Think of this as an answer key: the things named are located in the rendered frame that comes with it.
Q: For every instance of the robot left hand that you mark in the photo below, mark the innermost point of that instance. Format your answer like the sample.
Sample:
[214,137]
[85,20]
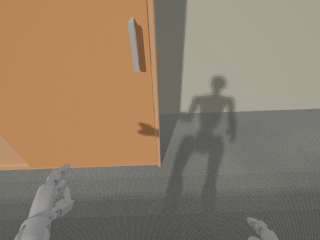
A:
[47,194]

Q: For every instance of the robot right hand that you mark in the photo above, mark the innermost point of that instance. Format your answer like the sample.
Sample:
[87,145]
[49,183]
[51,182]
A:
[262,229]

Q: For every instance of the wardrobe door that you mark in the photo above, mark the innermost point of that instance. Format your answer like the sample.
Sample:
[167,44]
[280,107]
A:
[68,90]
[8,155]

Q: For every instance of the robot left forearm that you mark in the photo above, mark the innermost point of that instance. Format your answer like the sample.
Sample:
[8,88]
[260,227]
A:
[35,228]

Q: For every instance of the handle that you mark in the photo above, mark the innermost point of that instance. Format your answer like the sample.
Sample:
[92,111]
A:
[133,44]

